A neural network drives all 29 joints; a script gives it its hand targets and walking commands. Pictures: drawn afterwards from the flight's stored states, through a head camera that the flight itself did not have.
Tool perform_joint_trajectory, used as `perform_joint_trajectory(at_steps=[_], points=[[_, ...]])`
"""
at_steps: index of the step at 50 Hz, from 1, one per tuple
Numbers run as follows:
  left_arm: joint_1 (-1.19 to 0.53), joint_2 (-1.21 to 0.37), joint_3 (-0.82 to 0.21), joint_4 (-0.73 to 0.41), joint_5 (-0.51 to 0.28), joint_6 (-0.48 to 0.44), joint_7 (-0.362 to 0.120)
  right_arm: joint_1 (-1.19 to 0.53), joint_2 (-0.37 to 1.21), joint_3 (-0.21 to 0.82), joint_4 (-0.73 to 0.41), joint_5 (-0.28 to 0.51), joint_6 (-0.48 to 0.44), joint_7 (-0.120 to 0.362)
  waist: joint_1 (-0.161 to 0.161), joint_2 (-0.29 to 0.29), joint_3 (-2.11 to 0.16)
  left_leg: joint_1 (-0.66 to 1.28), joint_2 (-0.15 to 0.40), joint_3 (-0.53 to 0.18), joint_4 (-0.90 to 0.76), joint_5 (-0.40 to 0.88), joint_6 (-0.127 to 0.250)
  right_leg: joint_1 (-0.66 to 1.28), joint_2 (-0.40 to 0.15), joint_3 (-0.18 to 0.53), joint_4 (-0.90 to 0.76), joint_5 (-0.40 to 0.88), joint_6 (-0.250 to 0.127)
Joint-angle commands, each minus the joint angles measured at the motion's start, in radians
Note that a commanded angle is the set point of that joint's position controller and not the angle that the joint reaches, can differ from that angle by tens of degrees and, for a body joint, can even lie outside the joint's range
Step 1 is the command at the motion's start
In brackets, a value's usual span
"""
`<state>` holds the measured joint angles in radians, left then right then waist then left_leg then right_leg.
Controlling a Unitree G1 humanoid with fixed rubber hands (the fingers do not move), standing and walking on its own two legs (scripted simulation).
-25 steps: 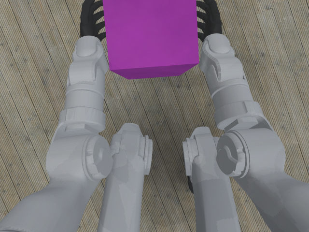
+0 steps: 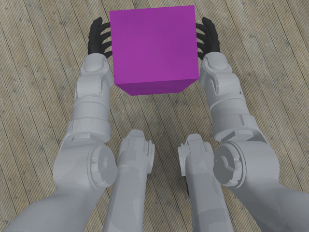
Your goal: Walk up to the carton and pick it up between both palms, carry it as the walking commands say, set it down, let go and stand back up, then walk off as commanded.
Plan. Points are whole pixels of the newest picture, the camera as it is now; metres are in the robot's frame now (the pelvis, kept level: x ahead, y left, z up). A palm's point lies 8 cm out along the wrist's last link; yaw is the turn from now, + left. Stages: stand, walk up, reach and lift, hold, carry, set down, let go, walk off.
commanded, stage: reach and lift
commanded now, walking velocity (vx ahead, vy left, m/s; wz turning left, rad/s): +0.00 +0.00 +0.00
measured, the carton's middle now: (154, 62) +0.50 +0.05 -0.16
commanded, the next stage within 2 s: none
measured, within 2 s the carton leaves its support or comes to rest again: neither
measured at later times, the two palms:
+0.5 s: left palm (88, 50) +0.47 +0.17 -0.02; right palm (223, 49) +0.49 -0.08 -0.02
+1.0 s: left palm (74, 40) +0.46 +0.17 +0.06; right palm (244, 41) +0.47 -0.09 +0.05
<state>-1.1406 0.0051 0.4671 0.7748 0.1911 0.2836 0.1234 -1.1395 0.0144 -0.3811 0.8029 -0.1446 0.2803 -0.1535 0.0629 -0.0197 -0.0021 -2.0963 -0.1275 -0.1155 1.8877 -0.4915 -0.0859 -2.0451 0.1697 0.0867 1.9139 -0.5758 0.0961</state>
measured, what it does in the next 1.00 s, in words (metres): rises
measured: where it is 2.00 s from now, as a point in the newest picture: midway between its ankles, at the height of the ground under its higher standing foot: (161, 179)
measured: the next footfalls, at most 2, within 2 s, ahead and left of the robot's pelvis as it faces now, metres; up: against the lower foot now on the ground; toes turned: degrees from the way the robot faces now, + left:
none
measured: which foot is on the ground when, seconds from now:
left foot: down 0.00-1.00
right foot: down 0.00-1.00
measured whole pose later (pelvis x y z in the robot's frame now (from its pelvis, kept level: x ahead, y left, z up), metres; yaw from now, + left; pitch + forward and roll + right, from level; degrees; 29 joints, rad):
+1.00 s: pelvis +0.02 +0.00 +0.11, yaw +1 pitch +34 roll -1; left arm -0.90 -0.08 0.44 0.74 0.22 0.27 0.12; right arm -0.88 0.09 -0.39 0.74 -0.19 0.26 -0.13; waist 0.05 -0.01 -0.10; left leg -1.65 -0.13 -0.15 1.54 -0.47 -0.07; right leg -1.60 0.16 0.12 1.56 -0.54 0.07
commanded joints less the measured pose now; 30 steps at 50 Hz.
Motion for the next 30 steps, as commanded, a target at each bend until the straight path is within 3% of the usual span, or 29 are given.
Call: perform_joint_trajectory(at_steps=[1, 30], points=[[-0.590, -1.079, -0.489, 0.064, -0.106, 0.009, -0.250, -0.723, 1.012, 0.444, -0.064, 0.099, -0.044, 0.198, 0.020, 0.005, -1.119, 0.736, -0.051, 0.196, -0.179, 0.243, 0.046, 0.460, 0.056, -0.169, -0.213, 0.185, -0.047], [-0.467, -1.163, -0.513, 0.056, -0.079, 0.005, -0.230, -0.584, 1.078, 0.450, -0.067, 0.063, -0.041, 0.217, 0.003, 0.020, -1.073, 0.941, -0.060, 0.170, -0.378, 0.230, 0.041, 0.648, 0.056, -0.142, -0.411, 0.182, -0.056]])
